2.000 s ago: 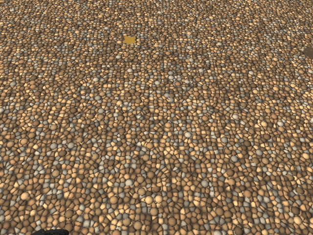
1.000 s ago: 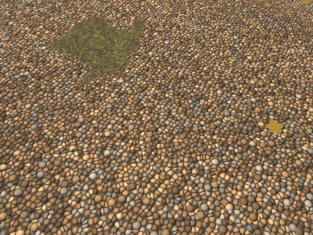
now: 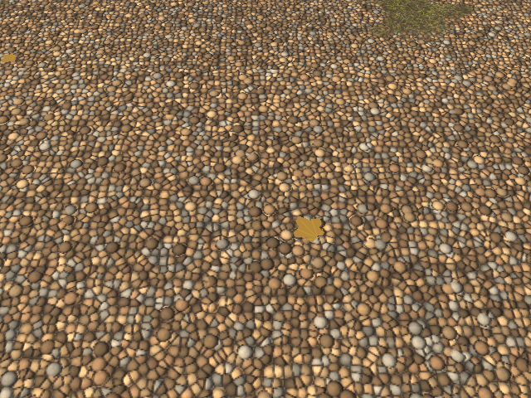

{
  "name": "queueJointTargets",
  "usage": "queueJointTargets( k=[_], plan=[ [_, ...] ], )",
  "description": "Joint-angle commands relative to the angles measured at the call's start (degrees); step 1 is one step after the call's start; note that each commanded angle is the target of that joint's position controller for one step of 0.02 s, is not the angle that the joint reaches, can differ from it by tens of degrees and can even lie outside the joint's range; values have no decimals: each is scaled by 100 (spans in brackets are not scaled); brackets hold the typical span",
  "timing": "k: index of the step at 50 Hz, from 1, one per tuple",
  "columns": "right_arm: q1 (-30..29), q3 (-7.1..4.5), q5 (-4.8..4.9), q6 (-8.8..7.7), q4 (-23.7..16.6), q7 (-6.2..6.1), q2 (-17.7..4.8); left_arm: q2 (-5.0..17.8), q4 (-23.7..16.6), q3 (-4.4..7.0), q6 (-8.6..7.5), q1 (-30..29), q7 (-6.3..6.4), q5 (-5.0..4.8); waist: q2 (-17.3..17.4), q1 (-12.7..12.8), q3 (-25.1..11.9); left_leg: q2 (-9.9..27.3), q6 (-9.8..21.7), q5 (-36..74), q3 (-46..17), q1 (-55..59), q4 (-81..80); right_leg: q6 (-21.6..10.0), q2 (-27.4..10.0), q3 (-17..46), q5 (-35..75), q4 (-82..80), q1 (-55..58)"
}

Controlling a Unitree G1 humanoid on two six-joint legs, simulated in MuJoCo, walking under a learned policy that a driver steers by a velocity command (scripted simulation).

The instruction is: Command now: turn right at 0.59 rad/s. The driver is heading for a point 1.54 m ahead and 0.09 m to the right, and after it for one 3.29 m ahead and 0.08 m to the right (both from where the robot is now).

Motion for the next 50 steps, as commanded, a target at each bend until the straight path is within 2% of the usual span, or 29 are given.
queueJointTargets(
  k=[1, 4, 5, 6, 7, 8, 10, 11, 13, 18, 24, 27, 28, 29, 30, 31, 32, 34, 36, 38, 39, 41, 42, 43, 44, 45, 46, 48, 50],
  plan=[
    [-110, -351, 84, -62, -307, 19, -1151, 479, -527, 147, -64, -72, -76, 9, 1326, -60, -937, 1390, 1233, 1937, -783, 866, -539, -173, 19, -308, 188, -768, 421],
    [-129, -339, 219, -71, -203, 36, -1044, 491, -368, 237, -62, 416, -113, 28, 1091, 215, -892, 1203, 738, 1141, -409, 442, 120, -596, 277, -518, 1182, -2297, 1451],
    [165, -290, 147, -76, -91, 61, -814, 733, -352, 324, -80, 600, -63, 45, 354, 202, -841, 880, 266, 290, 52, -275, 962, -852, -49, 154, 2123, -2776, 2166],
    [188, -147, -186, -75, -343, 101, -427, 1481, -527, 468, -111, 660, 42, 84, -1685, -4, -811, 45, -378, -2488, 521, -1984, 2878, -1662, -1712, 2432, 4261, -2843, 2947],
    [-449, -215, -95, -116, -530, 41, -685, 1432, -591, 417, -237, 753, -18, 302, -1401, 503, -1075, -311, -411, -2859, -445, -2362, 3889, -2547, -2153, 3014, 4236, -3069, 2447],
    [-609, -271, 42, -105, -527, 0, -852, 1270, -533, 365, -339, 603, -36, 335, -913, 442, -879, -205, -332, -2432, -672, -2403, 4227, -2387, -1829, 2601, 3566, -3170, 2231],
    [-415, -328, 19, -55, -329, -82, -887, 895, -532, 253, -374, 64, 35, 108, -573, 163, -681, -81, -294, -1555, -773, -2378, 4033, -1803, -1269, 1984, 2972, -3108, 2063],
    [-313, -341, -14, -41, -305, -91, -891, 846, -553, 214, -347, -90, 73, 60, -659, 70, -686, -132, -344, -1288, -749, -2154, 4036, -1744, -1134, 1830, 3161, -3096, 1869],
    [-198, -323, 21, -67, -262, -42, -780, 780, -549, 177, -313, -77, 135, 104, -682, 15, -857, -279, -404, -960, -704, -1887, 3991, -1752, -981, 1722, 3341, -3073, 1847],
    [-488, -223, 58, -114, -316, 28, -572, 921, -491, 244, -265, 83, 212, 71, -694, 179, -870, -421, -468, -792, -797, -1621, 2478, -1750, -883, 2035, 2793, -2959, 2060],
    [-391, -218, 124, -182, -286, 163, -638, 879, -493, 217, -199, -62, 122, 93, -831, 259, -880, -483, -346, -983, -736, -672, 1372, -1765, -884, 2524, 2846, -2750, 1758],
    [-82, -197, 92, -255, -211, 242, -534, 728, -472, 138, -176, -265, 119, 17, -733, -3, -864, -461, -133, 59, -602, 227, -211, -1480, -628, 2525, 2723, -2485, 1566],
    [-37, -212, 8, -274, -223, 236, -649, 581, -432, 90, -198, -105, 129, 50, -505, 29, -880, -122, 13, 753, -865, 736, -542, -1194, -428, 2401, 2053, -2353, 1278],
    [-19, -242, -111, -268, -328, 207, -976, 323, -410, 7, -237, 159, 124, 190, 493, 228, -1009, 859, 370, 1776, -1800, 1209, -703, -837, 96, 1768, 781, -1490, 832],
    [-218, -225, -222, -258, -237, 214, -1053, 406, -489, 50, -276, 201, 134, 137, 1561, 476, -676, 1529, 1276, 2272, -2668, 724, -779, -524, 655, 1028, -708, -1165, 373],
    [-355, -148, -163, -293, -337, 213, -726, 765, -409, 143, -293, 103, 165, 199, 1348, 251, -629, 1688, 1660, 2010, -2808, 547, -915, -237, 422, 941, -1178, -359, 404],
    [-343, -137, -110, -304, -307, 196, -711, 921, -368, 229, -286, -10, 170, 135, 1185, 175, -559, 1509, 1601, 1841, -2624, 632, -879, -123, 420, 888, -1105, 195, 229],
    [-398, -146, 32, -307, -255, 160, -782, 723, -233, 231, -205, 52, 194, 125, 935, 179, -499, 1235, 1363, 1746, -2229, 809, -728, 65, 311, 928, -816, 622, -4],
    [-427, -102, 46, -256, -195, 158, -680, 348, -139, 118, -178, 122, 159, 98, 887, 217, -522, 905, 1214, 2131, -1713, 795, -599, 148, 229, 662, -632, 170, 248],
    [-372, -92, 32, -179, -152, 169, -629, 60, -134, 1, -212, -46, 130, 93, 1100, 81, -634, 669, 1136, 2396, -1405, 882, -445, 157, 128, 318, -448, -823, 683],
    [-242, -94, 31, -143, -108, 172, -650, 63, -117, -2, -224, -92, 123, 71, 1165, 3, -711, 667, 1163, 2491, -1418, 975, -378, 150, 141, 223, -244, -1263, 870],
    [-201, -70, 98, -100, -52, 185, -655, 118, 42, 23, -235, 147, 106, 56, 1123, 134, -772, 601, 1072, 2349, -1389, 963, -226, 36, 215, 29, 876, -2646, 1476],
    [-37, -49, 121, -124, 4, 194, -615, 201, 80, 28, -239, 169, 98, 101, 1018, 119, -758, 549, 890, 2065, -1400, 817, -242, -81, 177, 122, 1529, -3149, 1864],
    [121, -13, 66, -191, 43, 219, -559, 446, 14, 57, -240, 147, 123, 161, 698, 42, -845, 477, 585, 1506, -1362, 509, -219, -242, -150, 512, 2240, -3067, 2330],
    [265, 5, -58, -277, 35, 280, -542, 798, -12, 125, -225, 151, 162, 185, -14, -186, -894, 149, 323, 860, -1019, 237, -71, -485, -501, 784, 3051, -2603, 2509],
    [241, 64, -74, -299, 98, 280, -346, 576, 139, 99, -228, 189, 114, 192, -547, -142, -1003, -218, 55, -170, -550, 543, -80, -729, -401, 738, 1504, -2621, 2011],
    [-92, 56, -62, -279, 105, 260, -473, 400, 104, 63, -242, 184, 72, 189, -398, 72, -723, -389, -68, -673, -342, 465, 238, -823, -285, 789, 241, -2833, 1694],
    [-239, 32, 58, -241, 60, 201, -421, 624, 179, 99, -292, 433, 91, 187, -775, 208, -143, -628, -33, -1453, -6, -238, 985, -1105, -590, 1425, -1658, -3406, 1315],
    [-337, 6, 175, -326, -60, 195, -415, 750, 271, 112, -405, 733, 116, 127, -1171, 307, 427, -529, 122, -1480, -84, -782, 1561, -1496, -1181, 2356, -2291, -3895, 1075]
  ],
)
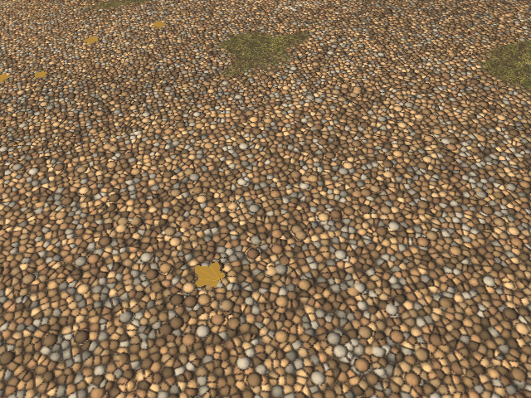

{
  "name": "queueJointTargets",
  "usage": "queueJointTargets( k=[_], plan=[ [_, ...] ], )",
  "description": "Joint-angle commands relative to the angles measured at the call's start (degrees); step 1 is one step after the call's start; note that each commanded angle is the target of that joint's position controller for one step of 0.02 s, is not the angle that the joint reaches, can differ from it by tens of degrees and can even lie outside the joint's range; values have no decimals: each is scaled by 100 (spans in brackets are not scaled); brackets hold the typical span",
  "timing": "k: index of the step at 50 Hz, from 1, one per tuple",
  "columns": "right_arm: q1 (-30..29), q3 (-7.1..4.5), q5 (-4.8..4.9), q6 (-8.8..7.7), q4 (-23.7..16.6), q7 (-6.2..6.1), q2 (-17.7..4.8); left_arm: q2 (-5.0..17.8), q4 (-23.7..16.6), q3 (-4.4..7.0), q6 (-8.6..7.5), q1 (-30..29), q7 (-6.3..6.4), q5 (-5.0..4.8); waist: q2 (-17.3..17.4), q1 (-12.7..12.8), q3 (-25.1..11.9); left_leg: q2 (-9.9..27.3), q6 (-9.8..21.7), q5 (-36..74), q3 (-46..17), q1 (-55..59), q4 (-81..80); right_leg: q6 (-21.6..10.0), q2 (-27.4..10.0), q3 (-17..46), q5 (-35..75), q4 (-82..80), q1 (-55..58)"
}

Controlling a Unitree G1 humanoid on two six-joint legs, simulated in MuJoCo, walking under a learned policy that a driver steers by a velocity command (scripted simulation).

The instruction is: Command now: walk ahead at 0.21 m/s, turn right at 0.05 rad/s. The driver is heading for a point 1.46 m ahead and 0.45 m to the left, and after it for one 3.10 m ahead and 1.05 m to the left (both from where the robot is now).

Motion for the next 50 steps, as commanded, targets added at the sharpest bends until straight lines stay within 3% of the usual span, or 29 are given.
queueJointTargets(
  k=[1, 3, 4, 5, 6, 7, 8, 9, 10, 11, 14, 18, 21, 24, 26, 27, 28, 29, 30, 31, 32, 33, 34, 36, 38, 44, 47, 50],
  plan=[
    [-544, -179, 144, -232, -583, -12, -517, 1105, -214, 271, -205, 266, 61, -60, -1472, 194, 805, -88, 225, -444, 239, -1005, 735, -1157, -1448, 2217, -2490, -1967, -523],
    [-265, -179, 192, -371, -490, 82, -446, 1020, -252, 238, -245, 63, 71, -130, -1422, -16, 777, -3, 482, -520, 221, -614, 141, -1066, -1386, 1972, -2076, -1834, -588],
    [93, -194, 180, -418, -313, 120, -426, 970, -317, 217, -242, -182, 58, -172, -1252, -241, 682, -85, 566, -77, 311, 203, -513, -903, -1145, 1605, -1793, -1665, -942],
    [523, -250, 131, -434, -83, 136, -518, 838, -373, 184, -258, -318, 54, -153, -1001, -405, 493, -127, 548, 445, 227, 985, -696, -727, -866, 1237, -1330, -1235, -1281],
    [1099, -335, 95, -450, 76, 130, -806, 530, -519, 93, -304, -541, 52, -103, -293, -601, 296, 460, 717, 25, -696, 1566, -1195, -421, -438, 615, -789, -104, -1759],
    [1583, -477, 65, -481, 148, 178, -1412, 370, -784, 64, -399, -651, 85, -135, 1227, -650, 183, 1568, 1354, -962, -2897, 2067, -2196, -40, 247, -216, -696, 1691, -2669],
    [1579, -437, -6, -518, 110, 203, -1349, 748, -874, 170, -490, -680, 115, -238, 1342, -636, 378, 2231, 1885, -1183, -4133, 2012, -2651, -35, 169, 151, -1440, 2845, -3417],
    [1283, -336, 15, -538, 46, 161, -1047, 840, -771, 217, -558, -502, 70, -300, 871, -415, 646, 2162, 1833, -1117, -3723, 1984, -2553, -147, -141, 324, -1052, 3387, -3762],
    [1157, -302, 22, -531, -11, 119, -913, 765, -651, 200, -609, -412, 14, -280, 620, -353, 609, 1876, 1643, -953, -3118, 2039, -2530, -243, -306, 228, -537, 3475, -3860],
    [1055, -289, 16, -509, -19, 94, -919, 698, -624, 201, -651, -461, -26, -228, 449, -303, 609, 1727, 1487, -491, -2684, 2050, -2572, -287, -452, 144, -98, 3346, -3939],
    [1076, -213, 15, -431, -22, 45, -781, 519, -621, 171, -664, -644, -162, -125, 446, -313, 434, 1250, 1248, 1191, -1504, 1833, -2742, -153, -562, -164, 687, 2627, -3450],
    [1241, -229, 56, -335, 79, -44, -983, 188, -839, 13, -689, -1332, -269, -132, 407, -494, 465, 994, 1161, 2088, -637, 1414, -2787, 80, -368, -491, 1572, 988, -2749],
    [1431, -267, 101, -310, 182, -55, -1163, 310, -947, 17, -703, -1670, -348, -185, 472, -552, 583, 1180, 1155, 2043, -572, 1188, -2847, 54, -230, -554, 1982, 350, -2208],
    [1391, -306, 162, -281, 255, -55, -1224, 547, -1013, 84, -720, -1711, -391, -201, 489, -347, 632, 1442, 1015, 2601, -561, 1565, -2645, -220, -204, -439, 1863, -2, -2036],
    [1280, -352, 149, -238, 255, -68, -1346, 795, -884, 207, -711, -1135, -351, -167, 540, 78, 164, 1374, 861, 4429, -337, 1764, -1793, -470, 41, -622, 1646, -131, -1128],
    [1260, -329, 125, -202, 243, -82, -1291, 1001, -633, 333, -683, -302, -292, -158, 459, 507, -388, 1135, 723, 5117, -115, 1535, -768, -640, 194, -755, 1640, -192, 4],
    [1259, -237, 25, -192, 144, -105, -1093, 1244, -408, 429, -638, 725, -217, -144, 191, 949, -1137, 910, 534, 4085, -13, 486, 747, -891, -430, -92, 1452, 33, 1692],
    [2030, 13, 5, -280, -47, -71, -230, 1902, -306, 526, -641, 1131, -219, -18, -1550, 500, -2070, -167, 135, 247, 41, -1598, 3115, -1819, -2035, 2839, 25, -494, 3566],
    [1790, -66, 141, -412, 49, -31, -682, 1352, -295, 388, -652, 1125, -239, -69, -1490, 677, -2209, -246, 163, -960, -733, -2276, 3909, -1898, -2204, 4213, -1046, -1565, 3387],
    [1130, -198, 306, -473, -143, 6, -1082, 1098, -293, 286, -666, 634, -233, -95, -1112, 603, -1076, 96, 233, -566, -616, -2791, 4099, -1608, -2041, 3341, -1014, -1668, 2579],
    [750, -175, 285, -509, -241, -1, -1057, 974, -318, 241, -665, 266, -235, -88, -624, 442, -572, 388, 275, -37, -438, -2662, 3869, -1469, -1807, 2550, -364, -1719, 1764],
    [599, -177, 169, -506, -247, -11, -969, 843, -313, 201, -676, -8, -260, -44, -385, 255, -235, 573, 244, 330, -369, -2470, 3529, -1398, -1541, 1968, 330, -1835, 1065],
    [722, -199, 118, -458, -204, -9, -926, 730, -321, 169, -715, -179, -269, 20, -534, 41, -185, 750, 226, 615, -428, -2101, 3291, -1343, -1339, 1571, 766, -1979, 614],
    [927, -167, 101, -341, -100, -8, -732, 699, -250, 176, -796, -266, -274, -17, -596, -128, -180, 815, 126, 805, -364, -1761, 3060, -1430, -1200, 1163, 1194, -2262, 189],
    [714, -151, 53, -256, -173, -35, -662, 793, -106, 196, -864, -192, -262, -55, -492, -161, 43, 863, 8, 1033, -311, -1930, 2677, -1498, -1182, 835, 1463, -2462, -69],
    [-370, -79, 94, -312, -445, 63, -508, 1029, 197, 233, -838, 154, -146, -17, -328, 244, 346, 690, -40, 2801, -183, -2190, 736, -1213, -1063, -235, 1925, -2632, 261],
    [-879, -50, 135, -337, -668, 155, -463, 1126, 396, 254, -783, 462, -126, -47, -266, 473, 483, 553, 64, 2969, -131, -2301, 165, -1153, -1255, -501, 1958, -2594, 773],
    [-1203, -46, 138, -341, -906, 278, -472, 1145, 534, 270, -663, 596, -108, -86, -237, 540, 552, 474, 237, 2552, -65, -2575, -177, -1049, -1470, -657, 2265, -2312, 1505]
  ],
)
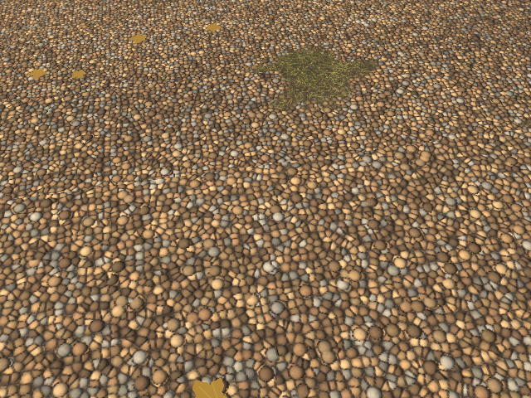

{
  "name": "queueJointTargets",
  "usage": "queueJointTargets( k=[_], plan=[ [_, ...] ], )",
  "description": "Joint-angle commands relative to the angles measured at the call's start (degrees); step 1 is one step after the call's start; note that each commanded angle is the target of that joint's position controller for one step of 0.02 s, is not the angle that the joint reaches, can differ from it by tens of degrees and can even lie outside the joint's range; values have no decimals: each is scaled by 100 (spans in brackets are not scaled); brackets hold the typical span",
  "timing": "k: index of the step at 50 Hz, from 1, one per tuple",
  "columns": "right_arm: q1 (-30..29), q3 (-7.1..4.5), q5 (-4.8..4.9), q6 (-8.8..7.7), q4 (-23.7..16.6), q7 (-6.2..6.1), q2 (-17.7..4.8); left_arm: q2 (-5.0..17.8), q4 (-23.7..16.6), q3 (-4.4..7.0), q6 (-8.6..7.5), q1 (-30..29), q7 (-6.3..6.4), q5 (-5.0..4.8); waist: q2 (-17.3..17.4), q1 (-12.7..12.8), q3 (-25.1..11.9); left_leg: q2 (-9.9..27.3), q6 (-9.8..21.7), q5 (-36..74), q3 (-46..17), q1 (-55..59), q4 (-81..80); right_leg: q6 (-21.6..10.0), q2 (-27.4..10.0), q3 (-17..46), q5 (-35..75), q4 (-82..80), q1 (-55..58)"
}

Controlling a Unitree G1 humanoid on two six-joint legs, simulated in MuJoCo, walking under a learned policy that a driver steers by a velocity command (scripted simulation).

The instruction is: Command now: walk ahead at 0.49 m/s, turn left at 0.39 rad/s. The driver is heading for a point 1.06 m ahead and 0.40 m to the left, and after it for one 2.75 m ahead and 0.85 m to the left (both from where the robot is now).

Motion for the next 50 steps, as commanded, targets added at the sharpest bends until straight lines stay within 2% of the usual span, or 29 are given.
queueJointTargets(
  k=[1, 3, 4, 5, 6, 7, 8, 9, 10, 11, 12, 16, 21, 26, 28, 29, 30, 31, 32, 33, 34, 35, 38, 41, 42, 43, 45, 47, 50],
  plan=[
    [-809, -78, 2, -104, -713, 132, -388, 966, -139, 246, 66, 133, 54, -47, -430, 69, 438, -61, 197, -428, 102, -349, -275, -727, -1905, 342, 2162, -28, 196],
    [-602, -145, -19, -90, -791, 180, -526, 1112, -173, 284, 158, 11, 103, -51, -606, -135, 169, -348, 389, -1061, 436, 154, -306, -578, -1909, 158, 3941, 646, 413],
    [-172, -240, -27, -68, -740, 173, -695, 1195, -210, 304, 212, -52, 140, -43, -712, -388, -179, -579, 512, -1304, 622, 778, -286, -485, -1848, 35, 5017, 1345, 425],
    [686, -403, -15, -52, -543, 132, -951, 1177, -265, 287, 272, -130, 191, -34, -641, -856, -674, -845, 688, -1140, 732, 1951, -511, -313, -1650, -203, 5486, 2510, 80],
    [1671, -587, 3, -3, -364, 39, -1395, 1030, -412, 203, 252, -48, 250, 52, -183, -1250, -1313, -284, 1025, -947, -289, 3785, -501, -88, -1435, -253, 4188, 4196, -1248],
    [1740, -689, 34, -16, -372, 15, -1982, 164, -674, -86, 79, 616, 127, 198, 1346, -652, -1942, 1200, 2168, -1930, -3553, 5926, -939, 318, -192, 89, -1031, 6282, -3958],
    [1946, -542, 24, -40, -459, 3, -1400, 668, -648, -7, -147, 110, 32, 33, 723, -1070, -2472, 1405, 2246, -2553, -4633, 6305, -1717, 252, -139, 1254, -1714, 6927, -4665],
    [1727, -469, -48, -62, -437, -17, -1176, 931, -853, 67, -273, -462, -28, -188, 476, -1128, -1597, 1227, 1927, -2185, -3718, 5744, -1831, 135, -438, 1304, -1216, 6890, -5088],
    [1373, -449, -48, -72, -497, -35, -1098, 844, -937, 22, -342, -688, -10, -157, -74, -930, -1089, 990, 1762, -1622, -3044, 4911, -1843, 88, -686, 1236, -748, 6464, -4972],
    [1015, -406, -59, -61, -579, -46, -963, 833, -931, 45, -347, -788, 28, -24, -324, -711, -685, 778, 1655, -932, -2524, 4100, -1929, 135, -854, 1189, -499, 5939, -4682],
    [815, -360, -129, -64, -671, -65, -853, 864, -942, 82, -292, -704, 39, 40, -170, -501, -578, 627, 1630, -415, -2230, 3557, -2060, 182, -972, 1225, -322, 5689, -4269],
    [778, -402, -70, -82, -644, -163, -972, 608, -998, 37, -72, -690, 68, 130, -64, -317, -296, 349, 1689, 328, -1611, 2569, -2356, 561, -931, 1014, 105, 4750, -3949],
    [1171, -451, -10, 7, -448, -292, -1118, 375, -1256, -63, -111, -1822, 20, 78, 134, -745, -116, -97, 1213, -470, -1231, 2164, -2236, 666, -510, 909, 1984, 2581, -3361],
    [1441, -457, 38, 93, -294, -329, -1068, 682, -1371, 65, -213, -2112, -71, -20, 316, -760, -129, 232, 1036, -1002, -2048, 2902, -1630, 449, -386, 1208, 1678, 1802, -3091],
    [1322, -465, 13, 137, -315, -331, -1038, 796, -1286, 149, -261, -1728, -64, -33, 480, -519, -191, 254, 924, -792, -2264, 3020, -1237, 244, -375, 1128, 1226, 1627, -2591],
    [1266, -411, -3, 142, -352, -317, -883, 913, -1168, 232, -285, -1226, -29, -1, 439, -254, -467, 4, 769, -555, -2132, 2902, -718, 72, -442, 1074, 1247, 1415, -1795],
    [1256, -285, -68, 126, -452, -289, -554, 1170, -1105, 317, -304, -457, 20, 96, 19, 90, -1211, -318, 568, -1014, -1750, 2354, 658, -281, -1235, 1760, 1004, 1553, -411],
    [2019, -159, 35, 74, -591, -287, -161, 1645, -954, 441, -228, 141, 34, 169, -1609, -136, -1985, -1184, 130, -3376, -910, 354, 2582, -1208, -2566, 4163, 46, 1261, 1612],
    [2134, -214, 113, 50, -538, -303, -638, 1284, -902, 388, -183, 207, -16, 6, -1809, -98, -1872, -801, 34, -3875, -891, -589, 3544, -1348, -2892, 5335, -1346, 834, 1638],
    [1576, -329, 105, 80, -525, -305, -1043, 861, -984, 277, -151, -53, 5, -11, -1145, 58, -1088, -548, -18, -3329, -897, -818, 3853, -1077, -2621, 4514, -1533, 694, 962],
    [1173, -354, 39, 114, -597, -312, -1076, 711, -1015, 220, -107, -333, 15, 37, -759, 19, -623, -356, -53, -2886, -675, -693, 3807, -874, -2357, 3649, -862, 648, 272],
    [953, -368, -14, 119, -671, -297, -1004, 593, -973, 177, -81, -523, 18, 58, -691, -75, -275, -204, -74, -2586, -644, -571, 3565, -807, -2106, 3048, -170, 519, -304],
    [997, -346, 53, 198, -707, -219, -652, 470, -848, 147, -122, -644, 32, 68, -962, -296, -77, 46, -87, -2247, -450, -123, 3154, -765, -1765, 1973, 737, 138, -984],
    [706, -291, 14, 254, -863, -200, -469, 679, -680, 227, -170, -585, 33, 36, -776, -300, 38, 146, -166, -1885, -401, -376, 2596, -924, -1875, 1446, 1381, -83, -994],
    [1278, 34, -892, 9, -408, 189, -14, -179, -898, -62, -358, -449, 41, 457, -813, -298, -436, 161, -151, -1440, -296, -437, 2483, -1187, -2012, 1482, 811, -298, -636],
    [1007, -50, -807, -77, -381, 308, -66, 29, -831, -20, -386, -287, 37, 465, -722, -212, -43, 142, -134, -1175, -349, -741, 2321, -1203, -2038, 1334, 910, -407, -602],
    [340, -78, -568, -186, -450, 423, -316, 392, -786, 18, -337, -147, 25, 460, -566, -55, 37, 115, -138, -670, -118, -927, 1814, -1104, -1886, 785, 1264, -449, -425],
    [-8, 2, -485, -178, -477, 465, -280, 530, -647, 5, -263, 176, 10, 458, -592, 54, 87, 87, -117, -371, 21, -808, 1213, -1005, -1868, 312, 1841, -393, -258],
    [-299, 88, -469, -129, -566, 445, -224, 582, -402, -48, -217, 420, -75, 491, -636, 7, 270, -17, 103, -270, 195, -468, 633, -888, -1943, -79, 2372, -310, -186]
  ],
)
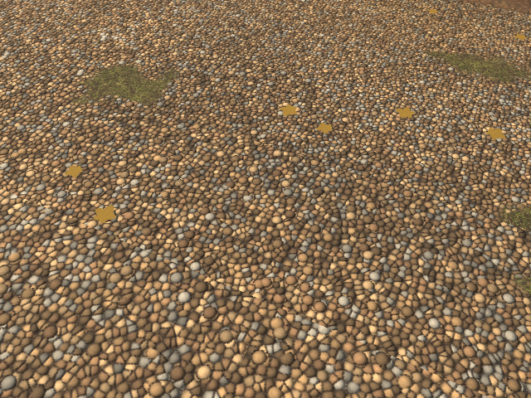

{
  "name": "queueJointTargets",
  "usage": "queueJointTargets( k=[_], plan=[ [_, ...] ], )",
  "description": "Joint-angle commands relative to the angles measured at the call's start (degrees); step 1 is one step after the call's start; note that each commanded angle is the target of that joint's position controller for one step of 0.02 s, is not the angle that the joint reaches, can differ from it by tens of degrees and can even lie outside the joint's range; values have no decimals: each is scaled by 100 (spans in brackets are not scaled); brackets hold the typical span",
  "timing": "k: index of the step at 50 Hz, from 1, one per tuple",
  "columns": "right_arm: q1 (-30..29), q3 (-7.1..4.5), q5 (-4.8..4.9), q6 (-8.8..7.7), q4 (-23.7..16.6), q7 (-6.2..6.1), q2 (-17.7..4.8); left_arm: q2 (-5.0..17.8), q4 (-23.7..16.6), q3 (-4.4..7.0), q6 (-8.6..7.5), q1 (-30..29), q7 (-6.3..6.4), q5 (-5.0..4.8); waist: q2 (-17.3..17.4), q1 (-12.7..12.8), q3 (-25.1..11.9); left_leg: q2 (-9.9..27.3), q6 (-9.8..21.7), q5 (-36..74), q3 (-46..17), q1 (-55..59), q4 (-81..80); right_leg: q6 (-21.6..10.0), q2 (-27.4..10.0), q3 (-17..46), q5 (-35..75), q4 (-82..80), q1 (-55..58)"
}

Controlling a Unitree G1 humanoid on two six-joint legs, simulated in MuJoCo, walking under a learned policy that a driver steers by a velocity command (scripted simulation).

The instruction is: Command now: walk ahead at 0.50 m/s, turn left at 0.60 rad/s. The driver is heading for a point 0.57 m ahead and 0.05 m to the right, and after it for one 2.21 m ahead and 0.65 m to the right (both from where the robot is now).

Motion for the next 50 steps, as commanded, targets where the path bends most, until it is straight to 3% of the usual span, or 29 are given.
queueJointTargets(
  k=[1, 5, 7, 8, 9, 10, 11, 12, 13, 14, 16, 18, 19, 20, 21, 22, 24, 28, 30, 31, 32, 33, 34, 35, 37, 39, 42, 45, 50],
  plan=[
    [-602, 4, 12, -72, -503, 2, -271, 907, -142, 151, -54, -15, -58, 36, -576, -193, 512, -66, 224, 142, 117, 8, -520, -1071, -1612, 302, 2569, -307, -91],
    [-520, -122, 67, -112, -598, -117, -587, 1327, 11, 254, -36, -166, -28, 34, -716, -578, 410, -648, 579, -441, 483, 1061, -1043, -944, -1726, -93, 4752, 550, 230],
    [588, -381, 182, -226, -314, -255, -1089, 1299, 91, 224, -63, -5, -64, 179, -521, -1082, -338, -1149, 1006, 89, 608, 3465, -1046, -544, -1311, -469, 5551, 2431, -730],
    [1791, -532, 141, -159, -29, -438, -1434, 630, 36, 1, -103, 727, -116, 411, 407, -1093, -1817, -408, 1951, 1309, -694, 6367, -421, -12, -954, -355, 3576, 4348, -2521],
    [2605, -456, 139, -103, 174, -493, -1398, 215, -3, -227, -129, 1106, -354, 417, 720, -1264, -3092, 1109, 3005, 845, -3698, 8050, -1535, 267, 4, 433, -1523, 5606, -3805],
    [3063, -452, 20, -166, 550, -444, -1126, 648, -300, -45, -97, -876, -389, -78, 85, -2062, -1181, 937, 2171, 63, -3744, 6937, -2353, 112, 200, 1310, -1307, 6551, -5130],
    [2614, -517, 136, -270, 564, -428, -1315, 678, -559, -28, -141, -1431, -299, -185, 345, -1802, -180, 898, 1860, -547, -3147, 5712, -2578, 11, -158, 1581, -1055, 6865, -5615],
    [2094, -399, 191, -319, 554, -418, -942, 855, -527, 3, -139, -1279, -150, -19, 287, -1412, -176, 785, 1853, -536, -2809, 4654, -2674, -77, -438, 1712, -783, 6568, -5077],
    [1675, -233, 224, -359, 543, -388, -557, 691, -497, -52, -107, -1098, -45, 108, 284, -983, -119, 721, 1823, -207, -2447, 3721, -2765, -142, -608, 1726, -499, 6280, -4547],
    [1158, -140, 194, -355, 412, -355, -355, 527, -394, -118, -14, -884, -3, 109, 147, -589, 9, 717, 1748, -141, -2131, 2742, -3053, -145, -776, 1658, -345, 6070, -3964],
    [520, -96, 139, -383, 176, -359, -304, 465, -305, -143, 170, -689, -57, 7, 83, -298, 51, 625, 1699, -361, -1765, 1841, -3537, -82, -797, 1475, -307, 5583, -3596],
    [314, -182, 3, -440, 40, -338, -651, 531, -269, -113, 186, -772, -149, -79, -59, -269, -28, 496, 1640, 1291, -1093, 1578, -3486, 68, -792, 1259, 473, 4823, -3377],
    [996, -301, 422, -235, 539, -447, -886, 398, -323, -63, 352, -751, -56, -413, -144, -213, 248, 230, 1289, 2734, -546, 1523, -3335, 75, -650, 939, 823, 4246, -2839],
    [1182, -266, 444, -181, 622, -479, -807, 273, -313, -110, 414, -855, -33, -453, -22, -318, 252, 44, 1097, 3086, -200, 1658, -3248, 46, -526, 850, 1291, 3818, -2723],
    [1249, -240, 434, -151, 652, -499, -695, 238, -310, -107, 448, -942, -21, -471, 99, -420, 179, -1, 974, 3027, -58, 1949, -3207, 6, -415, 797, 1687, 3531, -2670],
    [806, -210, -127, -352, 329, -323, -758, 391, -367, -175, 342, -1383, -290, -38, -63, -573, -19, 445, 1253, 2521, -371, 2158, -3235, 135, -516, 1082, 1939, 3292, -3014],
    [682, -268, -98, -377, 379, -248, -833, 607, -334, -41, 238, -1363, -383, -83, -114, -472, -109, 682, 1166, 2690, -373, 2986, -2905, 165, -561, 1494, 2165, 2855, -3345],
    [955, -339, 53, -241, 527, -372, -995, 828, -275, 86, 18, -1633, -265, -210, -34, -689, -89, 679, 936, 2667, -129, 3884, -2242, -105, -281, 1202, 2070, 2150, -3289],
    [1065, -325, 172, -218, 391, -394, -924, 1273, -281, 248, -97, -1534, -137, -355, -384, -710, -441, 104, 486, 2814, 216, 3743, -1462, -728, 8, 1072, 3623, 1755, -2180],
    [1557, -250, 132, -229, 250, -443, -665, 1706, -399, 354, -88, -1393, -68, -412, -1051, -947, -1532, -428, -39, 1415, 430, 3064, -455, -1882, -772, 2131, 5054, 1758, -490],
    [1458, -162, -15, -224, 130, -455, -636, 1782, -429, 435, -25, -670, -8, -371, -1341, -368, -2507, -1030, -431, -1863, 343, 1816, 1065, -2967, -1840, 3746, 5112, 1431, 1071],
    [597, -207, 18, -105, -161, -436, -731, 1645, -127, 421, 1, 262, 50, -175, -1145, 157, -2496, -1124, -482, -4230, -274, 965, 2290, -2770, -2087, 4557, 3833, 899, 1198],
    [166, -193, 37, -1, -280, -477, -664, 1618, -56, 481, -35, 115, 106, -139, -542, -4, -1496, -691, -344, -3945, -639, 684, 2697, -2106, -1859, 4186, 2733, 731, 297],
    [400, -241, -29, 39, -193, -611, -814, 1346, -192, 432, -10, -485, 126, -232, -410, -300, -902, -473, -365, -3700, -684, 755, 2648, -1948, -1607, 3819, 2348, 472, -655],
    [585, -169, -254, 40, -139, -736, -688, 863, -429, 248, -1, -1143, 159, -316, -406, -704, -474, -161, -389, -3403, -539, 1271, 1958, -1833, -1243, 3390, 1961, 111, -1808],
    [838, -121, -176, 125, -76, -721, -527, 1020, -618, 284, -43, -1383, 122, -295, -406, -921, -532, -253, -482, -3084, -201, 2117, 1250, -1583, -811, 2971, 1541, -105, -2444],
    [824, -111, 42, 300, 4, -596, -608, 1369, -845, 462, -138, -1328, -6, -348, -616, -710, -557, -539, -600, -2871, 155, 2401, 313, -1501, -647, 2875, 1387, -90, -2420],
    [681, -126, 73, 306, -2, -621, -710, 1249, -1040, 471, -87, -1086, -53, -345, -690, -470, -660, -547, -372, -2389, -43, 2282, -523, -1590, -935, 3567, 460, 95, -2031],
    [906, -205, 273, 131, -59, -628, -852, 965, -1092, 337, 141, -1039, -82, -263, -664, -668, -720, -523, 510, -1097, -23, 3443, -2493, -1320, -775, 3982, 80, 568, -2518]
  ],
)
